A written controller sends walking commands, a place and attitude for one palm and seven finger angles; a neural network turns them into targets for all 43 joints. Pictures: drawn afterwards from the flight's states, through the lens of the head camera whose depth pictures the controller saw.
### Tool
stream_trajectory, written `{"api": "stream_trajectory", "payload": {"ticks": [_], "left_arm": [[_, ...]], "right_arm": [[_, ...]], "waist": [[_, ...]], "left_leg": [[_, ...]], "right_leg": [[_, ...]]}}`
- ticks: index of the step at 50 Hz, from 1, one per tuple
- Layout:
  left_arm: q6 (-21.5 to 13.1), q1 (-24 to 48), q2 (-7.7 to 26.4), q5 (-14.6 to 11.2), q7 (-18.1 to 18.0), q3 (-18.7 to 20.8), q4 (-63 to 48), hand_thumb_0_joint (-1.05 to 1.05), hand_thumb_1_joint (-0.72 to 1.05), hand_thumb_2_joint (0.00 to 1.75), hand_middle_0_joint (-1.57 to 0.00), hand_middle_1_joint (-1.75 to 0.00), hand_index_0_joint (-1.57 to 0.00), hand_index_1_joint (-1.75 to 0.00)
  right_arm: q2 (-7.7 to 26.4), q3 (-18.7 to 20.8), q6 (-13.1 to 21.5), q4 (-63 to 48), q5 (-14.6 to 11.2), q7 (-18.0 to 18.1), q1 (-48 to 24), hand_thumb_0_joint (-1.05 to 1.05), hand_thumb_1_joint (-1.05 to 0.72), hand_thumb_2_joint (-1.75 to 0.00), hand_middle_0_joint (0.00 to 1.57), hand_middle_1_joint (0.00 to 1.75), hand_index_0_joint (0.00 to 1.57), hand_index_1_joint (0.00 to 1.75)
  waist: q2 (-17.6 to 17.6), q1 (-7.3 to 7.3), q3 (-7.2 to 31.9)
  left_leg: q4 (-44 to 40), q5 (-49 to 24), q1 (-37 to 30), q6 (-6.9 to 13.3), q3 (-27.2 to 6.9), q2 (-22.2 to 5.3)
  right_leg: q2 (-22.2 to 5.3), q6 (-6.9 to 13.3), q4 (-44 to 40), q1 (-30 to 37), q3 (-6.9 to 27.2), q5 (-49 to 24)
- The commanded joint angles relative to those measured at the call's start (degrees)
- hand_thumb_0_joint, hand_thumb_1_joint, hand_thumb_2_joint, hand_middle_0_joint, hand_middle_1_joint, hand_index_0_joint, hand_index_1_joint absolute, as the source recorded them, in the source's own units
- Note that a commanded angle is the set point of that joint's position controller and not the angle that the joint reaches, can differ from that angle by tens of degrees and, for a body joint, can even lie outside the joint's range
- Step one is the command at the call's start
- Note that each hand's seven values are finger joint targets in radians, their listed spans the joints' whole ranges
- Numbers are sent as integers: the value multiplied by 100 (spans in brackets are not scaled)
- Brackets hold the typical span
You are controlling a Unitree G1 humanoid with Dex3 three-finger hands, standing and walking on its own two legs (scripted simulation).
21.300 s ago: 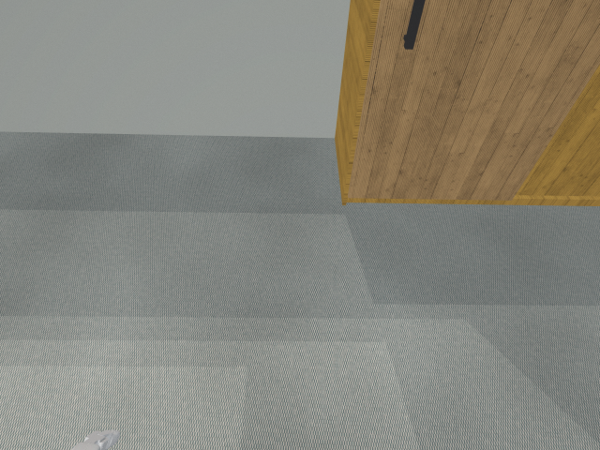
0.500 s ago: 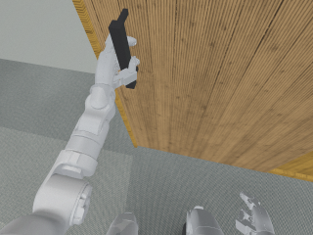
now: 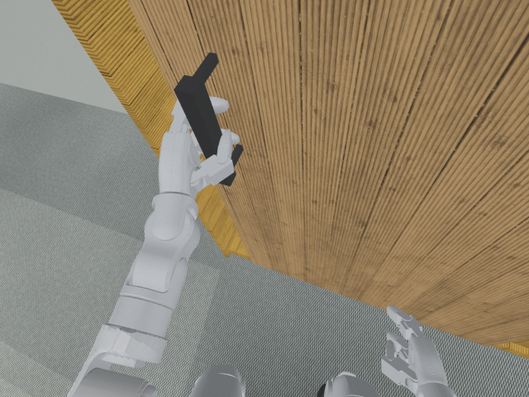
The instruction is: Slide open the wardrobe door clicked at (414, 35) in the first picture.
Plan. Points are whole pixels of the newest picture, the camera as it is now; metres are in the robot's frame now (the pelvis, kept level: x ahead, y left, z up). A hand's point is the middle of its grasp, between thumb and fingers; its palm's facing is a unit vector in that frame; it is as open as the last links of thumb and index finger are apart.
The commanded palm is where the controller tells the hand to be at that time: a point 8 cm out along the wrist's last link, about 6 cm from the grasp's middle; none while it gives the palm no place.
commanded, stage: step sideways, sliding the door along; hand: left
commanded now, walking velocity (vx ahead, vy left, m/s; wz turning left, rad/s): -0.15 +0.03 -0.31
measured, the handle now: (218, 127) +0.43 +0.15 +0.12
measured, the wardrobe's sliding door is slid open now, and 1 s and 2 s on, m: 0.11 0.41 0.59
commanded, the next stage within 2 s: none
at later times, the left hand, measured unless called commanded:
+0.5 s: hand (366, 202) +0.34 -0.06 +0.12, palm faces -0.27 -0.94 -0.19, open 6.7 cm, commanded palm +0.33 -0.04 +0.13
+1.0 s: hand (471, 228) +0.32 -0.16 +0.12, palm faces -0.16 -0.98 -0.07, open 6.3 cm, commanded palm +0.30 -0.17 +0.12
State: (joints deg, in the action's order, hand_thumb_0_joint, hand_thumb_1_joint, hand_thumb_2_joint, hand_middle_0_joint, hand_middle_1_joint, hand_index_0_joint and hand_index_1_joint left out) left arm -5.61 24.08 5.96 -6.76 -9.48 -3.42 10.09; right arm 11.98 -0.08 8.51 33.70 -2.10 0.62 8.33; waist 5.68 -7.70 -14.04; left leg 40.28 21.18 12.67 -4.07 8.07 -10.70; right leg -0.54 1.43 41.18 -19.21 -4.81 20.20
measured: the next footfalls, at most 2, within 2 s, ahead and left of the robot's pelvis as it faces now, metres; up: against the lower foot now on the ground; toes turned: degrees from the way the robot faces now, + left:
left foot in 0.24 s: +0.01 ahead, +0.12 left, +0.00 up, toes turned +10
right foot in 0.48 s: +0.17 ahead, -0.17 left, +0.00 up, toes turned -12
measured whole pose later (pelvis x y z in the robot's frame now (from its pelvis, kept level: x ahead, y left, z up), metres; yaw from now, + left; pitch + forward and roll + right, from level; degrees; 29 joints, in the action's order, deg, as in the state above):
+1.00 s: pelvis -0.05 -0.20 +0.02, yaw -14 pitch -3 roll -2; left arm -4.3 16.9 6.4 -3.5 -6.2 -3.0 9.5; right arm 13.4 1.6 3.9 35.8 -0.5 2.5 15.2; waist 3.5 -5.0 -10.2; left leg 29.8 18.0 7.5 -6.0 6.0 -12.0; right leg -1.2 -2.6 54.6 -29.2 1.4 20.2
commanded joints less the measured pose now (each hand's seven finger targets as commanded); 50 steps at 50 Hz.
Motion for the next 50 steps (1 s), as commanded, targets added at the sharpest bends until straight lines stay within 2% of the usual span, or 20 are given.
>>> {"api": "stream_trajectory", "payload": {"ticks": [1,4,9,10,12,13,18,23,24,26,27,30,36,38,39,40,41,42,46,50], "left_arm": [[-733,1790,-915,570,667,-2046,-2433,0,90,90,-45,-140,-45,-140],[-879,1224,-1487,564,657,-2631,-3429,0,90,90,-45,-140,-45,-140],[-1154,1132,-1341,714,792,-2798,-3963,0,90,90,-45,-140,-45,-140],[-1216,1123,-1090,718,802,-2673,-3924,0,90,90,-45,-140,-45,-140],[-1265,710,-1157,671,880,-2624,-3620,0,90,90,-45,-140,-45,-140],[-1247,657,-1135,831,810,-2446,-3400,0,90,90,-45,-140,-45,-140],[-1003,801,-809,935,815,-1976,-3168,0,90,90,-45,-140,-45,-140],[-893,439,-327,847,908,-1456,-3418,0,90,90,-45,-140,-45,-140],[-922,309,-214,844,908,-1342,-3513,0,90,90,-45,-140,-45,-140],[-790,-652,26,763,835,-1182,-3275,0,90,90,-45,-140,-45,-140],[-737,-743,111,724,826,-1130,-3335,0,90,90,-45,-140,-45,-140],[-1085,60,-20,742,767,-1266,-4049,0,90,90,-45,-140,-45,-140],[-1180,318,104,769,660,-824,-3014,0,90,90,-45,-140,-45,-140],[-1215,775,117,748,732,-868,-2804,0,90,90,-45,-140,-45,-140],[-1261,1012,104,664,808,-925,-2560,0,90,90,-45,-140,-45,-140],[-1321,1091,53,602,773,-886,-2509,0,90,90,-45,-140,-45,-140],[-1133,803,168,605,695,-464,-2056,0,90,90,-45,-140,-45,-140],[-994,996,226,648,849,-359,-2253,0,90,90,-45,-140,-45,-140],[-537,1904,-779,542,911,-1370,-2089,0,90,90,-45,-140,-45,-140],[-495,2189,-797,527,830,-1452,-1925,0,90,90,-45,-140,-45,-140]], "right_arm": [[439,261,209,-977,-51,156,-540,0,-90,-90,20,30,20,30],[120,55,237,-1019,-62,128,-409,0,-90,-90,20,30,20,30],[192,172,-25,-1199,60,-18,-613,0,-90,-90,20,30,20,30],[318,220,-59,-1203,53,-34,-632,0,-90,-90,20,30,20,30],[530,383,-71,-1256,19,-151,-531,0,-90,-90,20,30,20,30],[600,384,-102,-1281,37,-251,-372,0,-90,-90,20,30,20,30],[395,155,-117,-1219,147,-152,-308,0,-90,-90,20,30,20,30],[188,-33,-192,-1203,84,-45,-782,0,-90,-90,20,30,20,30],[140,-57,-172,-1218,23,-11,-892,0,-90,-90,20,30,20,30],[-67,-76,-48,-1253,79,125,-915,0,-90,-90,20,30,20,30],[-37,3,-13,-1198,238,118,-649,0,-90,-90,20,30,20,30],[-107,-158,-50,-843,169,22,-787,0,-90,-90,20,30,20,30],[109,-23,-339,-837,155,82,-540,0,-90,-90,20,30,20,30],[180,38,-329,-707,106,76,-139,0,-90,-90,20,30,20,30],[330,86,-300,-721,124,95,-121,0,-90,-90,20,30,20,30],[608,179,-245,-1128,349,144,-727,0,-90,-90,20,30,20,30],[703,239,-217,-1092,407,281,-1003,0,-90,-90,20,30,20,30],[663,339,-225,-940,385,228,-703,0,-90,-90,20,30,20,30],[677,301,-99,-770,146,232,-408,0,-90,-90,20,30,20,30],[786,373,17,-704,8,197,-36,0,-90,-90,20,30,20,30]], "waist": [[-2279,677,3314],[-1986,790,3559],[-2093,865,3739],[-1736,912,3727],[75,767,4050],[321,743,3775],[624,1018,2946],[397,875,2554],[-160,773,2570],[-2317,438,2798],[-2821,435,3092],[-1733,701,3447],[-1825,711,3500],[-1379,1040,3345],[-240,1246,2970],[1615,986,2508],[536,710,2282],[-372,747,2351],[444,693,1881],[876,1015,2254]], "left_leg": [[1805,362,542,199,-59,735],[1778,1458,1841,269,-925,1149],[-553,-787,-254,201,-393,787],[-1198,-1843,-1113,255,-458,350],[-1195,-8047,-3922,1184,-1347,-1584],[-993,-8823,-4371,1352,-1033,-1722],[-866,-7165,-3415,785,42,-1170],[178,-5430,-1119,506,399,-1037],[788,-4032,-459,434,363,-766],[2714,1886,583,40,-97,940],[3075,2125,621,108,-745,1038],[2648,1217,737,25,-799,997],[74,1035,-631,305,-97,1372],[-1475,829,-1798,573,48,1107],[-2629,206,-2177,934,-636,30],[-2933,-821,-1215,1772,-3295,-2326],[-2831,-2636,-721,2136,-3632,-3058],[-2465,-3009,-624,1854,-2490,-2623],[-1772,-3286,-944,996,-427,-1310],[-1401,-4714,-1477,769,-316,-1006]], "right_leg": [[-1493,256,-888,2151,2390,-8587],[-1636,149,-438,3324,2373,-9177],[-933,418,-251,2224,1724,-7843],[-724,309,-32,1504,1504,-6562],[-85,-184,1400,-1442,898,132],[183,-192,1837,-2217,768,1257],[-75,-304,712,-2072,46,6],[46,-290,-426,517,-297,-2070],[-218,-182,-507,1040,-1,-3284],[-1574,645,-1488,1041,2540,-7278],[-1757,287,-1771,1037,2704,-6318],[-1286,98,-2067,1778,2094,-4063],[-812,-149,-3039,1251,1685,-1743],[-323,-882,-2629,245,1282,-1461],[21,-1106,-1031,-615,891,-1060],[329,-802,1905,-1471,992,282],[198,-418,3387,-1565,1818,347],[6,-251,3678,-1556,1992,136],[-211,-422,1975,-1362,675,-23],[148,-441,150,-406,-40,18]]}}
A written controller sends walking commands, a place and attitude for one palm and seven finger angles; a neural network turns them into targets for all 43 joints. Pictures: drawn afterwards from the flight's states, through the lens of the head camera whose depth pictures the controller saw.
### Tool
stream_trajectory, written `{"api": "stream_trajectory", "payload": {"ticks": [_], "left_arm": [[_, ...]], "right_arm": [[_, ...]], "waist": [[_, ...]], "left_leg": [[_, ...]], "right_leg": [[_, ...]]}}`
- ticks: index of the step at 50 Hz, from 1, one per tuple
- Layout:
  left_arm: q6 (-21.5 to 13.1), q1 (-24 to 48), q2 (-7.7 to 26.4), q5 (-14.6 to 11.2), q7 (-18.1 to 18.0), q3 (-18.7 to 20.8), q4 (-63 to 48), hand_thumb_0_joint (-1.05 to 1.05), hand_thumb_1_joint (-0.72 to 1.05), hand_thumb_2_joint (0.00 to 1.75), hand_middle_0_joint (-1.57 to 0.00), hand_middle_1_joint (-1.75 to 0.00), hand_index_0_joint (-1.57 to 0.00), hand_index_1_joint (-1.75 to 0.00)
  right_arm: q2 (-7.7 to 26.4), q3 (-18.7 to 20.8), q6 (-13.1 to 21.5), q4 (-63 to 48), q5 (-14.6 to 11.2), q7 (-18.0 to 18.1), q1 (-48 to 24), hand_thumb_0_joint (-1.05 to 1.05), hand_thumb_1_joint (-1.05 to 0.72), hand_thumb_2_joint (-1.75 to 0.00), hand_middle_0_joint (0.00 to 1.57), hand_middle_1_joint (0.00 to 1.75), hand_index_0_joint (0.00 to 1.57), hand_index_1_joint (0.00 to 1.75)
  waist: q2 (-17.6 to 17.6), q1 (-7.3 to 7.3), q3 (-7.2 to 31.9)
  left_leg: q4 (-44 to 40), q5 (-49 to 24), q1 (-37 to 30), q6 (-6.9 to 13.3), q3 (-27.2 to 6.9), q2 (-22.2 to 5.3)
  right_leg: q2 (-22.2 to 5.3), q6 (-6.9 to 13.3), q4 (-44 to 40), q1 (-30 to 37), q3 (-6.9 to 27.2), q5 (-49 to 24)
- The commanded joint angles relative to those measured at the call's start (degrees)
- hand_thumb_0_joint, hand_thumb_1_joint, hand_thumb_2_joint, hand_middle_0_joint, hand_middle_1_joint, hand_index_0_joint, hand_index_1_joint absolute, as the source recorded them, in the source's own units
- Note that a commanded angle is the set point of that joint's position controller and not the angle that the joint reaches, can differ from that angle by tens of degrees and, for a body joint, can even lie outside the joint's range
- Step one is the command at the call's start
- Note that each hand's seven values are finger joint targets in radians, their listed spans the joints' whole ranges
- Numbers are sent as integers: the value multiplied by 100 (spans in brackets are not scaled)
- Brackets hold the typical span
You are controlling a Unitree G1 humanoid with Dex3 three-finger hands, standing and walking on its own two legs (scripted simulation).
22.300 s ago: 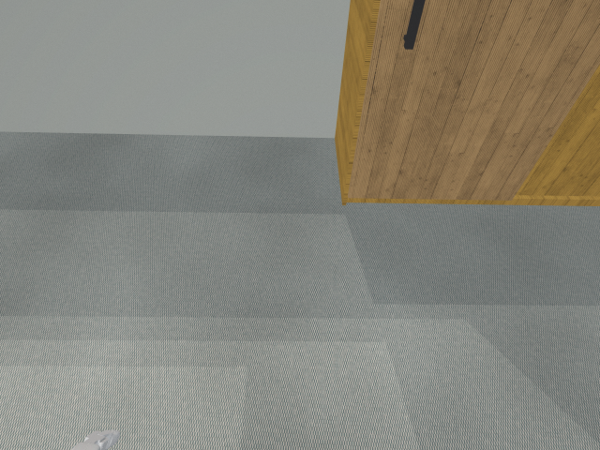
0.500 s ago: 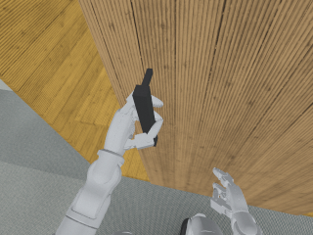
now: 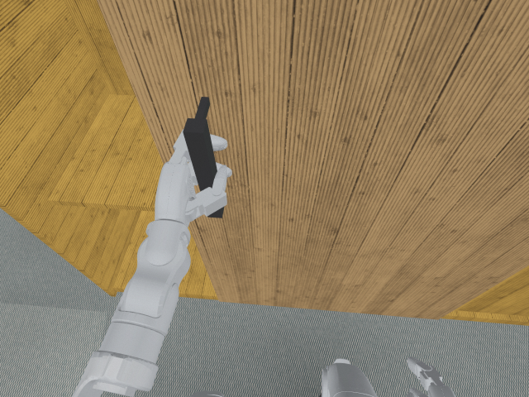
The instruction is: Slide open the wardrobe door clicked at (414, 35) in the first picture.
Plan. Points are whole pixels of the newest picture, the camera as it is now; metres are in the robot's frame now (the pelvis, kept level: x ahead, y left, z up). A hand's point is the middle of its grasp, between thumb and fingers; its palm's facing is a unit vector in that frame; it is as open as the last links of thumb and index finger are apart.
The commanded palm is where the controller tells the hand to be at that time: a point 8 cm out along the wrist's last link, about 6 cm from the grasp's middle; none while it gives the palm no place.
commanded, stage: step sideways, sliding the door along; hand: left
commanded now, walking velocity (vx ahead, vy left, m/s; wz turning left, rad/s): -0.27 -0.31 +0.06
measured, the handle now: (210, 163) +0.41 +0.15 +0.10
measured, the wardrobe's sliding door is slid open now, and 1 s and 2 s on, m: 0.41 0.59 0.59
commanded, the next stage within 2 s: stop walking and hold the door there in 1.28 s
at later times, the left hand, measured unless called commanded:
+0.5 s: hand (295, 194) +0.36 +0.02 +0.10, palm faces +0.29 -0.95 -0.10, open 6.3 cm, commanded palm +0.34 -0.01 +0.11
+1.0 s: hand (353, 194) +0.37 -0.06 +0.10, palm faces +0.48 -0.87 -0.12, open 6.7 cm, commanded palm +0.34 -0.10 +0.11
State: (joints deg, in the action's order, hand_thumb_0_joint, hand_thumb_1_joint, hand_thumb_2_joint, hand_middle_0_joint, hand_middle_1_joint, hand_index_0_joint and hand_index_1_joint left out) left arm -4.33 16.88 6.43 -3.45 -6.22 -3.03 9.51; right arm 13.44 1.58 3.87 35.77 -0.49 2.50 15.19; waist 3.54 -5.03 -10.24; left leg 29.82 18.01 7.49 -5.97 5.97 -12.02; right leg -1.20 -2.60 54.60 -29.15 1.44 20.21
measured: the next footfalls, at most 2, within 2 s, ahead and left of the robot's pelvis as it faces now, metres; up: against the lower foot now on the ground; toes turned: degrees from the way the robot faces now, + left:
right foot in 0.10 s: +0.08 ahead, -0.24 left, +0.00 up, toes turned -3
left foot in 0.28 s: -0.01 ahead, +0.04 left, +0.00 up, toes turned +10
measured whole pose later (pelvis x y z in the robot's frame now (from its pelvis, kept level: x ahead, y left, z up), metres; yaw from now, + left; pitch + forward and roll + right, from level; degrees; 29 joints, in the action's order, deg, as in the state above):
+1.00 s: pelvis +0.01 -0.34 -0.01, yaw +5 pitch -2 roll -2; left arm -4.0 26.9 16.0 -7.7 -8.7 10.7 18.2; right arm 11.0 0.2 5.7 33.6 -2.2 0.1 9.1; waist 4.0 -7.6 -13.6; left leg 34.3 18.9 10.6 -7.1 4.1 -17.6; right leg -0.2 -1.1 34.0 -18.2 -3.7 12.0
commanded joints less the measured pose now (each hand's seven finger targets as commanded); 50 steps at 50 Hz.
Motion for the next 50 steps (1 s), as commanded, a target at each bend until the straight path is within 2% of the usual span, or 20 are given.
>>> {"api": "stream_trajectory", "payload": {"ticks": [1,4,6,7,8,11,12,13,15,24,26,28,29,32,34,36,40,47,49,50], "left_arm": [[-678,2909,-836,198,467,-1481,-1903,0,90,90,-45,-140,-45,-140],[-890,2932,-378,266,345,-1169,-2075,0,90,90,-45,-140,-45,-140],[-983,2955,251,307,191,-847,-2188,0,90,90,-45,-140,-45,-140],[-919,2290,477,282,181,-510,-1855,0,90,90,-45,-140,-45,-140],[-896,2401,442,310,199,-513,-2058,0,90,90,-45,-140,-45,-140],[-930,3086,-88,143,149,-826,-2154,0,90,90,-45,-140,-45,-140],[-931,3215,-62,76,207,-850,-2156,0,90,90,-45,-140,-45,-140],[-893,3328,-315,-7,336,-1045,-2257,0,90,90,-45,-140,-45,-140],[-719,3406,-688,159,410,-1154,-1399,0,90,90,-45,-140,-45,-140],[-685,3859,-152,50,371,-854,-1270,0,90,90,-45,-140,-45,-140],[-680,3642,109,136,313,-746,-1257,0,90,90,-45,-140,-45,-140],[-652,3060,588,135,242,-368,-1082,0,90,90,-45,-140,-45,-140],[-661,2921,495,142,265,-432,-1186,0,90,90,-45,-140,-45,-140],[-822,3290,141,98,120,-596,-1635,0,90,90,-45,-140,-45,-140],[-1002,3484,97,74,170,-756,-1857,0,90,90,-45,-140,-45,-140],[-963,3542,-367,37,382,-1053,-1813,0,90,90,-45,-140,-45,-140],[-862,3794,-434,224,407,-1069,-1546,0,90,90,-45,-140,-45,-140],[-833,3107,245,79,368,-431,-1437,0,90,90,-45,-140,-45,-140],[-884,3003,763,132,311,-87,-1551,0,90,90,-45,-140,-45,-140],[-856,2851,1006,136,221,-39,-1393,0,90,90,-45,-140,-45,-140]], "right_arm": [[617,221,519,-886,-180,-12,-678,0,-90,-90,20,30,20,30],[454,198,653,-797,-317,-67,-732,0,-90,-90,20,30,20,30],[173,116,658,-730,-263,10,-971,0,-90,-90,20,30,20,30],[373,295,609,-654,-188,142,-894,0,-90,-90,20,30,20,30],[294,268,629,-671,-142,252,-1080,0,-90,-90,20,30,20,30],[206,57,584,-389,-173,295,-1012,0,-90,-90,20,30,20,30],[412,201,521,-441,-158,323,-960,0,-90,-90,20,30,20,30],[788,400,500,-667,-101,265,-1002,0,-90,-90,20,30,20,30],[817,473,415,-807,-133,-32,-1065,0,-90,-90,20,30,20,30],[648,276,306,-850,-204,-90,-993,0,-90,-90,20,30,20,30],[482,182,312,-848,-324,-48,-1003,0,-90,-90,20,30,20,30],[376,231,325,-793,-280,116,-1110,0,-90,-90,20,30,20,30],[357,232,354,-796,-204,192,-1124,0,-90,-90,20,30,20,30],[188,8,395,-542,-168,263,-1099,0,-90,-90,20,30,20,30],[329,151,293,-595,-108,296,-996,0,-90,-90,20,30,20,30],[689,330,273,-794,-98,22,-1069,0,-90,-90,20,30,20,30],[687,328,418,-783,-89,-149,-980,0,-90,-90,20,30,20,30],[662,280,476,-965,-201,-160,-858,0,-90,-90,20,30,20,30],[425,187,489,-974,-335,-143,-921,0,-90,-90,20,30,20,30],[337,130,495,-924,-286,-74,-1012,0,-90,-90,20,30,20,30]], "waist": [[1258,759,2005],[641,662,2620],[-690,684,2841],[-2305,366,3428],[-2658,293,3465],[-1398,802,3187],[-1091,883,3316],[287,803,3401],[696,681,3185],[1242,677,2871],[250,669,2910],[-2151,451,3179],[-2470,337,3170],[-1478,640,3085],[-1352,759,3345],[413,576,3523],[1322,632,2633],[1363,639,2662],[19,572,2904],[-642,657,2806]], "left_leg": [[-184,-4553,-1029,905,-110,-756],[834,-3546,-998,985,14,-80],[1664,97,779,388,139,501],[2513,1561,1187,276,-168,984],[2922,2004,1341,364,-455,1062],[235,191,627,394,-335,710],[-412,-2511,-890,586,-629,67],[-344,-5689,-2143,1268,-2175,-1484],[-368,-5154,-2143,1781,-2214,-1886],[458,-4150,-1160,887,-423,-816],[1173,-2917,-508,954,-69,-149],[2764,1448,1320,257,-97,910],[3316,2175,1549,351,-391,972],[820,1073,1385,324,-248,759],[-362,-2188,-656,513,-374,66],[-267,-7125,-2539,1666,-2018,-2047],[-175,-5949,-2323,1500,-801,-1588],[436,-4949,-1522,1079,91,-901],[1593,-3060,-726,999,422,-149],[2051,-422,491,309,496,351]], "right_leg": [[302,-59,-1601,787,-759,-130],[202,-41,-3377,1923,-924,-2627],[-1226,495,-2832,3041,160,-6460],[-1382,799,-2506,3422,606,-6990],[-1514,974,-2429,3348,799,-7047],[-1211,809,-1820,3088,2,-6364],[-868,435,-1299,1815,-315,-4902],[-153,38,-531,141,-421,-1155],[-24,102,521,-561,153,986],[191,124,-2329,1597,-671,-787],[-250,211,-3107,2397,-451,-3203],[-1481,1037,-2573,3443,1005,-7245],[-1651,1155,-2499,3433,1164,-7526],[-1359,1099,-1860,3844,537,-7601],[-969,630,-1362,2450,82,-5876],[-78,95,-32,30,139,995],[-212,106,-171,-607,3,424],[289,89,-2393,1404,-738,-1016],[-276,190,-3026,2368,-459,-4251],[-1129,548,-2717,2970,298,-6752]]}}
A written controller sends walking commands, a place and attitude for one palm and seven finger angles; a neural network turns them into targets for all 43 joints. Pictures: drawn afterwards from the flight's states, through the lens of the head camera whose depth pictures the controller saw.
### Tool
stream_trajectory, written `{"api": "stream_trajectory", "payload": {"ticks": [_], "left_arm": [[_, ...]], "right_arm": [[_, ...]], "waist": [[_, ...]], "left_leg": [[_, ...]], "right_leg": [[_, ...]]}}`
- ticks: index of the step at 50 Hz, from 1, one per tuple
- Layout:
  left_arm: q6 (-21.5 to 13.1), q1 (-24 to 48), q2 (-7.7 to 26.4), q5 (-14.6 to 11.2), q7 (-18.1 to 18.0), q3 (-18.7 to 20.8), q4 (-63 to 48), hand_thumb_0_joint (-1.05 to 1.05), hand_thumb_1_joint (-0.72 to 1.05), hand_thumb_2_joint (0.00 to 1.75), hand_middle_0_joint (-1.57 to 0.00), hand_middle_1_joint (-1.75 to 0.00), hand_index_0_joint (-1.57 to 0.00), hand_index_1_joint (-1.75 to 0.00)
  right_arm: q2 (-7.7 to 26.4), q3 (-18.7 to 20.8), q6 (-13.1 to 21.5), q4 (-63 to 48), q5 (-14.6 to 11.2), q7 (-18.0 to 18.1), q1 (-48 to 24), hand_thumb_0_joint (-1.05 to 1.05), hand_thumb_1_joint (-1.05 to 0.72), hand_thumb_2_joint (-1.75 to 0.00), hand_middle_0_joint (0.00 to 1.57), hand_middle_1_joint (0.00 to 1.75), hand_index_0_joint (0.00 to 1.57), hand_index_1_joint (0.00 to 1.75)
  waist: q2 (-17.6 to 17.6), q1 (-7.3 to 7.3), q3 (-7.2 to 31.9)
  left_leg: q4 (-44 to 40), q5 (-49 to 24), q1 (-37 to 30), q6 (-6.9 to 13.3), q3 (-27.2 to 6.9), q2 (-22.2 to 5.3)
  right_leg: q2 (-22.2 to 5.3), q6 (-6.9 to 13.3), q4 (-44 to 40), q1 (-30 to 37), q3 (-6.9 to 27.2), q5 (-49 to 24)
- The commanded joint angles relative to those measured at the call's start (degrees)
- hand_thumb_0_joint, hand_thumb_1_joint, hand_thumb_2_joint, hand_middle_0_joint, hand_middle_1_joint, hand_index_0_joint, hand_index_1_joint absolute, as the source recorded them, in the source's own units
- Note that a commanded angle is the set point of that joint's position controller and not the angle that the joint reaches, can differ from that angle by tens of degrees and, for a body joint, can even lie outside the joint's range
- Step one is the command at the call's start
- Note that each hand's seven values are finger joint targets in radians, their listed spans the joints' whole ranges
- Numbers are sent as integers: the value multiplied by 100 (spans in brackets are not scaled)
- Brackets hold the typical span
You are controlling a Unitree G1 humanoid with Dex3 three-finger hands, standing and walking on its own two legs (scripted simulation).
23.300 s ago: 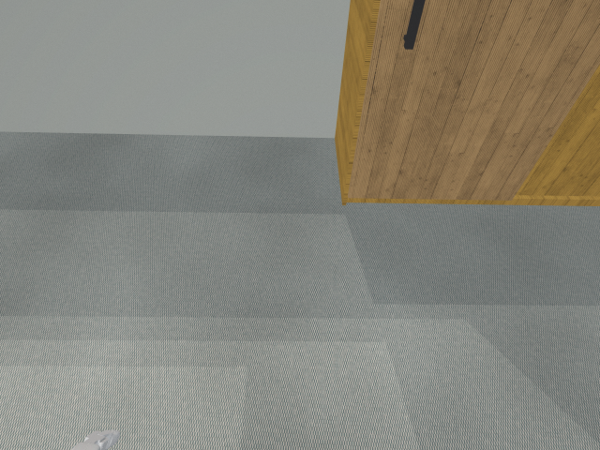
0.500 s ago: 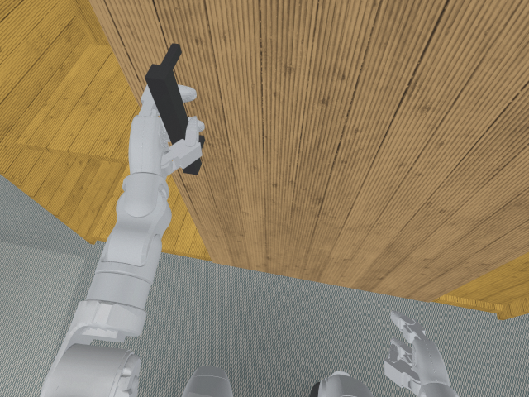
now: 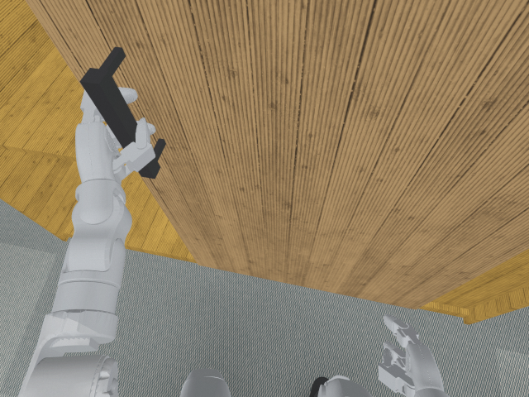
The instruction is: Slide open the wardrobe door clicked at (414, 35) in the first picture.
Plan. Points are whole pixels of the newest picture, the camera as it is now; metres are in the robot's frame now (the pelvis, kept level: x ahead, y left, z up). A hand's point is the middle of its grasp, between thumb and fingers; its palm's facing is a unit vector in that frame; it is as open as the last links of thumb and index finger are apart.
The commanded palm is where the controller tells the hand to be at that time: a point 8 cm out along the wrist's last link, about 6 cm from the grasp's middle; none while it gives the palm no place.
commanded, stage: step sideways, sliding the door along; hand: left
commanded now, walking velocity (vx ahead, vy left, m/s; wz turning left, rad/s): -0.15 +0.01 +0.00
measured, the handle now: (134, 120) +0.43 +0.28 +0.12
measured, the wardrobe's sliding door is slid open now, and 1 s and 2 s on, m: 0.59 0.59 0.59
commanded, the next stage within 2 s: stop walking and hold the door there in 0.28 s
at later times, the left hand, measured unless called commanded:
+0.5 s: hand (140, 147) +0.38 +0.25 +0.11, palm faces +0.45 -0.85 -0.28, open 6.6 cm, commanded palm +0.34 +0.27 +0.11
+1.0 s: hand (141, 148) +0.38 +0.25 +0.12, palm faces +0.42 -0.88 -0.23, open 6.5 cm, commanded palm +0.34 +0.26 +0.11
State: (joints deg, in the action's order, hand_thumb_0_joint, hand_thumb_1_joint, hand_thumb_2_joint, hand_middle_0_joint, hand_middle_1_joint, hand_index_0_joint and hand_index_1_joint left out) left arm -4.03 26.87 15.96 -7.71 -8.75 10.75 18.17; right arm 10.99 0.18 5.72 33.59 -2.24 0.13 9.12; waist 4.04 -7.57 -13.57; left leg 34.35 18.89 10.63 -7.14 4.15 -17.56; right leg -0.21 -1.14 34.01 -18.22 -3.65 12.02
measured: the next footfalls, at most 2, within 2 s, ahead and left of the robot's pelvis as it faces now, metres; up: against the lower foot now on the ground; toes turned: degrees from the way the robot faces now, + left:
left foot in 0.20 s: +0.01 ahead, +0.09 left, +0.00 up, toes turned +11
right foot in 0.52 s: +0.13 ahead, -0.15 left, +0.00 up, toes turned -8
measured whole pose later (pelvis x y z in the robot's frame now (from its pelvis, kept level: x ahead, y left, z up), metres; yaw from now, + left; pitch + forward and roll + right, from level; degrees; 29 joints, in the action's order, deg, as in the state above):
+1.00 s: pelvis +0.04 +0.00 +0.02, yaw -6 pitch -2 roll -1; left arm -2.9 3.7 19.3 -3.5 -11.9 17.5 12.0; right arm 13.0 -1.2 4.2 36.1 -0.6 4.6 14.3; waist 0.7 -0.5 -2.2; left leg 28.2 8.9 16.7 0.5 6.9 -4.6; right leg -0.4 -0.6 41.2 -15.5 -2.9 23.8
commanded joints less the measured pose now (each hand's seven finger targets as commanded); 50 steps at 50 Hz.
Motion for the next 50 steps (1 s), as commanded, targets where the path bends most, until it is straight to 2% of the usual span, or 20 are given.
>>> {"api": "stream_trajectory", "payload": {"ticks": [1,3,7,9,10,11,13,19,20,22,24,25,26,27,29,37,39,41,42,50], "left_arm": [[-822,1202,179,513,413,-1116,-2094,0,90,90,-45,-140,-45,-140],[-807,1390,-9,506,319,-1191,-2679,0,90,90,-45,-140,-45,-140],[-969,1577,-241,485,106,-1308,-3095,0,90,90,-45,-140,-45,-140],[-984,1789,-526,385,180,-1665,-3454,0,90,90,-45,-140,-45,-140],[-934,1721,-666,360,226,-1903,-3516,0,90,90,-45,-140,-45,-140],[-891,1517,-1072,440,292,-2108,-3255,0,90,90,-45,-140,-45,-140],[-839,1750,-1308,542,345,-2447,-3440,0,90,90,-45,-140,-45,-140],[-583,1094,-1154,554,403,-2440,-3961,0,90,90,-45,-140,-45,-140],[-658,74,3594,717,36,2261,-1590,0,90,90,-45,-140,-45,-140],[-624,120,1540,644,244,601,-2250,0,90,90,-45,-140,-45,-140],[-704,-226,1619,632,286,728,-2322,0,90,90,-45,-140,-45,-140],[-709,-530,1753,686,259,820,-2208,0,90,90,-45,-140,-45,-140],[-794,-832,2049,656,190,1205,-2064,0,90,90,-45,-140,-45,-140],[-669,-1511,2103,562,116,1524,-1266,0,90,90,-45,-140,-45,-140],[-628,-1314,1782,631,75,1203,-1426,0,90,90,-45,-140,-45,-140],[-648,-1052,1605,652,-139,1027,-2071,0,90,90,-45,-140,-45,-140],[-707,-969,1318,597,-97,633,-2534,0,90,90,-45,-140,-45,-140],[-738,-1432,796,610,-35,150,-2493,0,90,90,-45,-140,-45,-140],[-700,-1291,922,661,-33,189,-2539,0,90,90,-45,-140,-45,-140],[-448,-1036,1293,632,-69,429,-2178,0,90,90,-45,-140,-45,-140]], "right_arm": [[670,412,307,-658,-89,255,-307,0,-90,-90,20,30,20,30],[485,194,354,-545,-71,374,-446,0,-90,-90,20,30,20,30],[565,182,285,-426,-67,456,-430,0,-90,-90,20,30,20,30],[815,383,270,-557,-68,443,-521,0,-90,-90,20,30,20,30],[989,416,275,-665,-113,334,-612,0,-90,-90,20,30,20,30],[845,397,345,-670,-103,199,-546,0,-90,-90,20,30,20,30],[794,328,479,-651,-60,87,-298,0,-90,-90,20,30,20,30],[813,286,621,-796,44,44,-204,0,-90,-90,20,30,20,30],[1501,500,333,-174,133,235,105,0,-90,-90,20,30,20,30],[947,240,176,-571,105,165,-23,0,-90,-90,20,30,20,30],[855,141,128,-635,53,155,-249,0,-90,-90,20,30,20,30],[825,128,63,-726,75,200,-277,0,-90,-90,20,30,20,30],[769,160,55,-828,81,297,-397,0,-90,-90,20,30,20,30],[684,129,86,-753,79,363,-368,0,-90,-90,20,30,20,30],[743,15,29,-584,59,416,-356,0,-90,-90,20,30,20,30],[793,99,-238,-507,94,647,-560,0,-90,-90,20,30,20,30],[1084,232,-177,-637,76,644,-553,0,-90,-90,20,30,20,30],[998,157,-127,-764,66,572,-469,0,-90,-90,20,30,20,30],[947,139,-102,-699,101,558,-492,0,-90,-90,20,30,20,30],[1082,111,260,-446,155,525,-75,0,-90,-90,20,30,20,30]], "waist": [[-1942,638,3579],[-1530,641,3590],[-1302,833,3985],[-416,808,4039],[781,718,3975],[1011,629,3875],[1518,862,3430],[1379,896,3196],[1325,687,3253],[1424,790,3101],[1363,768,3071],[698,773,3171],[-409,712,3295],[-1652,504,2958],[-1640,638,2784],[-1115,818,2851],[306,739,2587],[1192,698,2207],[1658,761,1966],[830,807,2355]], "left_leg": [[2529,1731,870,315,265,1510],[2669,2244,1507,514,-522,1466],[-176,-110,347,477,-87,1406],[-625,-4461,-1727,1006,-835,147],[-758,-6565,-2379,1525,-1471,-904],[-517,-7465,-2875,1647,-1060,-953],[-431,-7775,-2950,1390,-474,-491],[-461,-7415,-3322,1041,142,105],[-516,-7550,-3485,980,393,-9],[209,-7830,-3300,837,554,190],[790,-6531,-2176,702,650,316],[1429,-4961,-882,590,714,556],[2695,-1194,591,405,653,1282],[3304,1814,1585,403,-32,1706],[3110,1800,1847,425,-651,1439],[-315,-1015,-175,464,164,1592],[-1019,-2353,-351,909,-864,466],[-2190,-867,358,1511,-1919,-342],[-2398,-412,604,1571,-1917,-372],[-1623,-888,-182,1113,-648,361]], "right_leg": [[-1646,806,-391,2314,1630,-7337],[-2010,1019,-153,2668,1878,-7366],[-1493,760,400,2585,1127,-6476],[-860,133,619,557,665,-3525],[-437,-73,1124,-477,518,362],[-175,-24,1680,-1040,578,1734],[-111,28,1990,-1450,273,1591],[139,1,1022,-1212,-371,689],[162,-88,955,-1457,-381,583],[387,-36,-521,-858,-719,31],[265,38,-1127,510,-660,-1639],[-358,282,-775,1720,-118,-4371],[-1436,903,-313,2622,1206,-7450],[-2209,1319,-293,2607,1828,-8592],[-2166,1151,-332,2251,1676,-6994],[-1253,500,-485,702,556,-3170],[-533,99,-115,40,362,-480],[130,67,1372,-81,211,1958],[13,113,1984,-205,341,1871],[-55,86,-660,789,1,567]]}}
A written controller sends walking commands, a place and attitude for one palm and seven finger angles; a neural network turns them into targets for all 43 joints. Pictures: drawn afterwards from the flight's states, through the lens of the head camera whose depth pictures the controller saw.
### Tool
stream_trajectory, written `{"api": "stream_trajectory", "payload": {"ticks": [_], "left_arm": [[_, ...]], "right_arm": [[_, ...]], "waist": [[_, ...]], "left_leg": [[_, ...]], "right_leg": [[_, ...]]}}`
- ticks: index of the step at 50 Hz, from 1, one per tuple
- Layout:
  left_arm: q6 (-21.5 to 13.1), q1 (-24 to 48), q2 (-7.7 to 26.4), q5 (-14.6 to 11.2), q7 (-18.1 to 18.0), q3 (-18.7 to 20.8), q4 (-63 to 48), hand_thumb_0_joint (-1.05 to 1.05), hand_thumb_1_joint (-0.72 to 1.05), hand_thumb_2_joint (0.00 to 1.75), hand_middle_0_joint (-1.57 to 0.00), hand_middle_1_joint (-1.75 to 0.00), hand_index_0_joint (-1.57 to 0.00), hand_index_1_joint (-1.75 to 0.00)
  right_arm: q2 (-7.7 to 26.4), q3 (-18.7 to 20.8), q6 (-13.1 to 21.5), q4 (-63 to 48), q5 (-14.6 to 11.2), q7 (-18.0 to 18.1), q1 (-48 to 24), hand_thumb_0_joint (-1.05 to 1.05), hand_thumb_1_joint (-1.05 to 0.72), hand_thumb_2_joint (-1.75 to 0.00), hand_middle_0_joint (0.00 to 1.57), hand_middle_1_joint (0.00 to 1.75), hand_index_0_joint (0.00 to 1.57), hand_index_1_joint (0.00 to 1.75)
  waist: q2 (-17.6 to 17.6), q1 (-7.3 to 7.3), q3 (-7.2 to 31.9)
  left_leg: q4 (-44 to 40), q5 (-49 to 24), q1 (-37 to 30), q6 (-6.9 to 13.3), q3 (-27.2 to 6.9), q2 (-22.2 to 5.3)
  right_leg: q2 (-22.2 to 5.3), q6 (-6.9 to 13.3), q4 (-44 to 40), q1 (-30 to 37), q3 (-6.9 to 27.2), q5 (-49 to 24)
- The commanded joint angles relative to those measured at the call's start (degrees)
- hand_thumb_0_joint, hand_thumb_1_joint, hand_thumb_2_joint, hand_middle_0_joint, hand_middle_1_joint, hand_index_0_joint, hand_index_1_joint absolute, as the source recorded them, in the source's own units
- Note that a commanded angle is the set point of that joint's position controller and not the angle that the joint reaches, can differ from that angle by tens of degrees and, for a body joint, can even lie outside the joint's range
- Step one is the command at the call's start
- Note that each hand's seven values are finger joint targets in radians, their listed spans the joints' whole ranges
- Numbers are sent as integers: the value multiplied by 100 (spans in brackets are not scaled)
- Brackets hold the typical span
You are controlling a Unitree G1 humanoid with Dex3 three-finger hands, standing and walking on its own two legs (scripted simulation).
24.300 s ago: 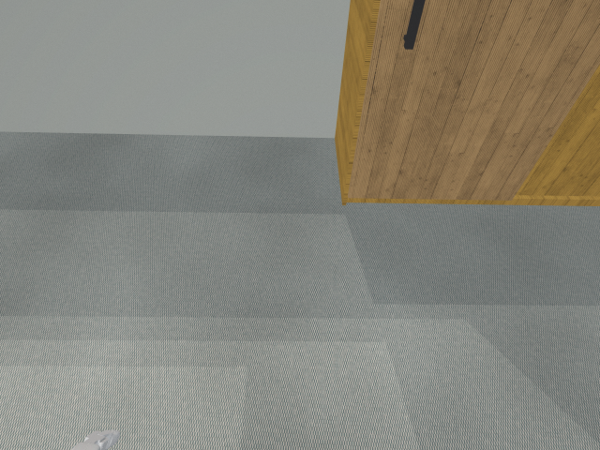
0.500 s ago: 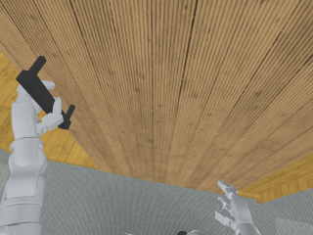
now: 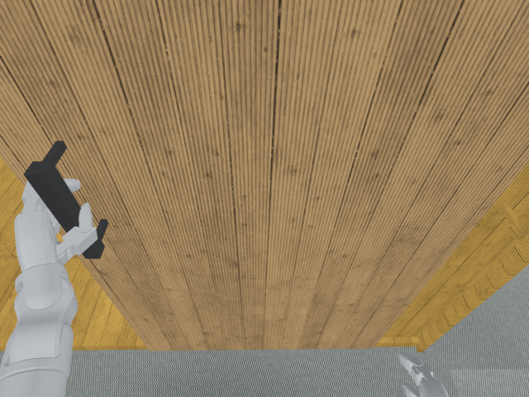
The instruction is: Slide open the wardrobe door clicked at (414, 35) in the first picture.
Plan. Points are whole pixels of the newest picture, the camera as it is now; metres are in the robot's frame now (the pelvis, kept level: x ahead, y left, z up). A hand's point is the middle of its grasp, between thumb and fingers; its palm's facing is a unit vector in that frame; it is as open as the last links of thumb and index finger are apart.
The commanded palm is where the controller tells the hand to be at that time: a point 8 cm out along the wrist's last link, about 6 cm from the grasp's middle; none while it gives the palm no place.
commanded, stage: stop walking and hold the door there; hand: left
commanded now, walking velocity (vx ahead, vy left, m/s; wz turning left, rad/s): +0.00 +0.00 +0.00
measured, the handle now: (77, 204) +0.35 +0.32 +0.10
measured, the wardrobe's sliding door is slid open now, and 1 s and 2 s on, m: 0.59 0.59 0.59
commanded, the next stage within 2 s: none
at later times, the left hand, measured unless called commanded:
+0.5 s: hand (85, 229) +0.31 +0.29 +0.10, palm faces +0.48 -0.84 -0.24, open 6.4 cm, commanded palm +0.27 +0.29 +0.10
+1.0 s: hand (82, 231) +0.30 +0.29 +0.10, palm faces +0.30 -0.94 -0.15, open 6.1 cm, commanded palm +0.27 +0.30 +0.10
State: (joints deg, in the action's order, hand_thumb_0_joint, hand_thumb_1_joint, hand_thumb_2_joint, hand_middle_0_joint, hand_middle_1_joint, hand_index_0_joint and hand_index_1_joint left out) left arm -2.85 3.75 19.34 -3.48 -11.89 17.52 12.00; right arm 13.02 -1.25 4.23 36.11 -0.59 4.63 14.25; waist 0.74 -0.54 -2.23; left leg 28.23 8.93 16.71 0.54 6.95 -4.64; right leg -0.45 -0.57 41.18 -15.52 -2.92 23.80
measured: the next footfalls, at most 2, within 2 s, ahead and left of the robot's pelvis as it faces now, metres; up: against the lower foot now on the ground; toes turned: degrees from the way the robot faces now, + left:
right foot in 0.06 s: +0.02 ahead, -0.12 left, +0.00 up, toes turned -3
right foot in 1.06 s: -0.14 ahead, -0.01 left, +0.00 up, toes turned -5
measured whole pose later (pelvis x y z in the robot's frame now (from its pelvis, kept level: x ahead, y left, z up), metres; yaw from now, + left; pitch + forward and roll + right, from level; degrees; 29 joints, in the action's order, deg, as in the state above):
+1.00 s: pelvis -0.06 +0.08 +0.00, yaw +0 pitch -1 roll -2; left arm -1.6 18.6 14.8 -3.9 -10.6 4.9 17.5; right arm 9.9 -3.8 2.9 35.9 0.0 3.9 7.1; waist 0.9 -3.7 -4.4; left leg 16.7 -0.9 18.3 2.6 8.7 2.1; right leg 0.1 2.1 50.7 -12.6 -6.1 32.7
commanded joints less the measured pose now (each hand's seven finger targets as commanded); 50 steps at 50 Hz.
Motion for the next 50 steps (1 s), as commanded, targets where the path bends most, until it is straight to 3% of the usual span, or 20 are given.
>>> {"api": "stream_trajectory", "payload": {"ticks": [1,3,5,8,12,16,22,24,28,33,34,36,37,38,39,41,43,46,49,50], "left_arm": [[-575,1340,931,214,267,-300,-1534,0,90,90,-45,-140,-45,-140],[-625,1463,1134,213,267,-122,-1350,0,90,90,-45,-140,-45,-140],[-570,1503,1057,131,275,-199,-1074,0,90,90,-45,-140,-45,-140],[-610,1789,1039,169,262,-218,-863,0,90,90,-45,-140,-45,-140],[-668,1845,916,191,275,-364,-664,0,90,90,-45,-140,-45,-140],[-737,1938,826,205,266,-464,-628,0,90,90,-45,-140,-45,-140],[-728,2077,770,238,294,-554,-367,0,90,90,-45,-140,-45,-140],[-780,2203,725,244,318,-663,-363,0,90,90,-45,-140,-45,-140],[-816,2280,1018,248,285,-509,-271,0,90,90,-45,-140,-45,-140],[-848,2453,957,292,298,-585,-485,0,90,90,-45,-140,-45,-140],[-842,2459,901,300,308,-645,-553,0,90,90,-45,-140,-45,-140],[-876,2548,772,272,313,-805,-876,0,90,90,-45,-140,-45,-140],[-924,2566,624,230,328,-926,-1137,0,90,90,-45,-140,-45,-140],[-978,2526,354,180,364,-1215,-1534,0,90,90,-45,-140,-45,-140],[-1021,2537,269,237,386,-1294,-1802,0,90,90,-45,-140,-45,-140],[-925,2824,169,196,357,-1432,-1698,0,90,90,-45,-140,-45,-140],[-714,3259,-15,201,371,-1652,-1607,0,90,90,-45,-140,-45,-140],[-517,3486,-178,99,408,-1808,-1472,0,90,90,-45,-140,-45,-140],[-424,3583,-35,20,401,-1577,-1194,0,90,90,-45,-140,-45,-140],[-384,3436,264,40,399,-1260,-948,0,90,90,-45,-140,-45,-140]], "right_arm": [[863,230,414,-707,4,68,-582,0,-90,-90,20,30,20,30],[785,207,427,-658,36,90,-616,0,-90,-90,20,30,20,30],[798,249,410,-526,-58,123,-526,0,-90,-90,20,30,20,30],[799,247,380,-474,-40,161,-607,0,-90,-90,20,30,20,30],[860,225,343,-450,-40,195,-615,0,-90,-90,20,30,20,30],[868,219,338,-459,-64,201,-585,0,-90,-90,20,30,20,30],[885,262,338,-462,-72,162,-515,0,-90,-90,20,30,20,30],[881,284,310,-521,-70,162,-594,0,-90,-90,20,30,20,30],[861,337,132,-516,-87,142,-624,0,-90,-90,20,30,20,30],[801,295,-42,-609,-133,167,-931,0,-90,-90,20,30,20,30],[780,283,-59,-622,-129,176,-989,0,-90,-90,20,30,20,30],[823,265,-100,-636,-103,205,-1085,0,-90,-90,20,30,20,30],[915,268,-97,-676,-96,183,-1140,0,-90,-90,20,30,20,30],[874,229,-50,-794,-78,115,-1184,0,-90,-90,20,30,20,30],[866,247,37,-786,-34,48,-1176,0,-90,-90,20,30,20,30],[799,283,146,-640,-94,62,-1110,0,-90,-90,20,30,20,30],[747,273,159,-578,-101,58,-1059,0,-90,-90,20,30,20,30],[708,145,97,-644,-12,56,-984,0,-90,-90,20,30,20,30],[680,202,132,-690,116,-22,-827,0,-90,-90,20,30,20,30],[700,252,99,-745,133,-74,-835,0,-90,-90,20,30,20,30]], "waist": [[981,114,1244],[556,202,1373],[-300,195,1574],[-43,187,1397],[555,174,936],[948,135,929],[443,141,1044],[349,130,959],[-420,108,1217],[-1077,-35,1155],[-1168,-46,1080],[-539,-21,1218],[425,-33,1442],[1399,-47,1809],[1416,-98,2087],[814,-3,2167],[446,63,2060],[857,61,1984],[1493,-41,2066],[1265,-125,1816]], "left_leg": [[-857,62,-689,219,-834,-815],[-374,59,-709,-84,-419,-451],[-64,-56,-901,-112,-388,-305],[-160,58,-1043,-32,-469,-372],[-997,1294,-643,114,-907,-693],[-1694,2151,-461,160,-1176,-849],[-1232,1526,-689,47,-680,-621],[-680,879,-703,1,-432,-378],[451,-632,-679,-134,-358,-135],[806,481,181,-215,-640,104],[641,335,91,-215,-660,80],[-130,-1409,-495,-53,-860,-362],[-562,-2576,-912,178,-1464,-928],[-1143,-2879,-1150,370,-1986,-1425],[-1393,-1588,-1144,306,-2081,-1478],[-1175,-1645,-1290,481,-1557,-1238],[-1388,-622,-1186,324,-1093,-954],[-2219,1205,-1090,-401,-1067,-756],[-2514,779,-944,-1286,-469,-262],[-1808,373,-443,-1573,-249,59]], "right_leg": [[-132,85,-1772,679,65,-880],[-644,262,-1858,519,643,-2066],[-748,251,-1811,350,814,-2214],[-682,215,-1887,-98,817,-1551],[-280,113,-1731,-207,433,-399],[-76,117,-1359,43,166,-263],[-212,146,-1819,41,335,-523],[-495,238,-2063,-160,710,-842],[-1422,459,-1872,-37,1335,-3076],[-2037,672,-1376,618,1370,-4617],[-2007,618,-1282,514,1271,-4508],[-1465,264,-735,177,653,-3431],[-782,1,-15,-163,172,-1629],[-247,-61,1221,-453,74,1187],[-93,45,2260,-399,193,1491],[-174,58,2678,-503,241,1120],[-143,93,2587,-380,-34,892],[75,216,1763,93,-319,726],[475,441,-341,1370,-863,1146],[395,595,-1677,1884,-808,936]]}}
